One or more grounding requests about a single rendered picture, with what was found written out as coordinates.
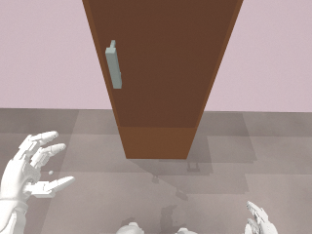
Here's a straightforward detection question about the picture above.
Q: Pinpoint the robot left forearm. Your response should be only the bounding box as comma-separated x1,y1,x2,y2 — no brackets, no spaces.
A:
0,199,28,234

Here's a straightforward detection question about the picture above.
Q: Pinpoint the handle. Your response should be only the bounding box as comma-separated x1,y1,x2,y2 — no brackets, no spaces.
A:
105,40,122,89

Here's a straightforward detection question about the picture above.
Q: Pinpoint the robot right hand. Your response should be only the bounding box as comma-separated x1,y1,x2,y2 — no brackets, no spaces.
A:
244,201,278,234

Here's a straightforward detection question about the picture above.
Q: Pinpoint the robot right shin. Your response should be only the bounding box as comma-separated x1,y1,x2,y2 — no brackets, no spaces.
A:
177,228,188,232

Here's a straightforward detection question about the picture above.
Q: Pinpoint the robot shin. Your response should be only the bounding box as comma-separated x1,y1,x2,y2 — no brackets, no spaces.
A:
129,222,138,227
177,228,188,232

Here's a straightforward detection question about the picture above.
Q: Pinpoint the robot left hand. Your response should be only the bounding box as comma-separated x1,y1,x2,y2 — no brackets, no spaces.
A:
0,131,76,203

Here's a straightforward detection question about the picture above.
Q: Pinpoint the robot left shin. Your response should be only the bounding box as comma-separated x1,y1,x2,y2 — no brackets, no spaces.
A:
129,222,138,227

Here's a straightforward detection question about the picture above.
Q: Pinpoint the cupboard door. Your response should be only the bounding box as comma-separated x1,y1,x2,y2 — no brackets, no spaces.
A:
88,0,238,129

